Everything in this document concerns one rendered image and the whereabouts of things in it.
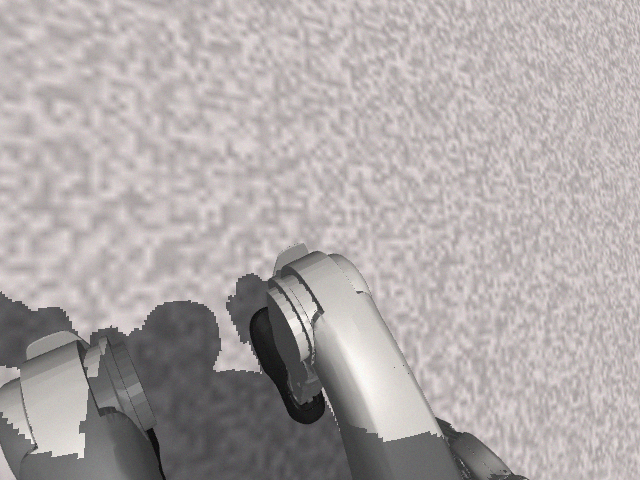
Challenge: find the right robot hand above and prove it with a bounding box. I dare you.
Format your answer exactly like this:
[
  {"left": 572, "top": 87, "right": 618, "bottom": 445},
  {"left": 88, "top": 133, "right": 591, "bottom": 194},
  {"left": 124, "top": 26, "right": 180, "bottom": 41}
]
[{"left": 435, "top": 417, "right": 514, "bottom": 480}]

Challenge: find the right robot foot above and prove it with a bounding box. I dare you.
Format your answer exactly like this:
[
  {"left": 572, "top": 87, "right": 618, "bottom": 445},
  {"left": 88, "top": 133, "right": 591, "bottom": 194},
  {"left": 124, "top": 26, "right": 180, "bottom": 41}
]
[{"left": 250, "top": 307, "right": 325, "bottom": 424}]

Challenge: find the left robot foot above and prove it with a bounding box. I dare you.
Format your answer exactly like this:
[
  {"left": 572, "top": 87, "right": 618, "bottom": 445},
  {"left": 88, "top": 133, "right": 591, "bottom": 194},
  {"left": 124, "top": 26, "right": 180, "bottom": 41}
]
[{"left": 147, "top": 427, "right": 166, "bottom": 480}]

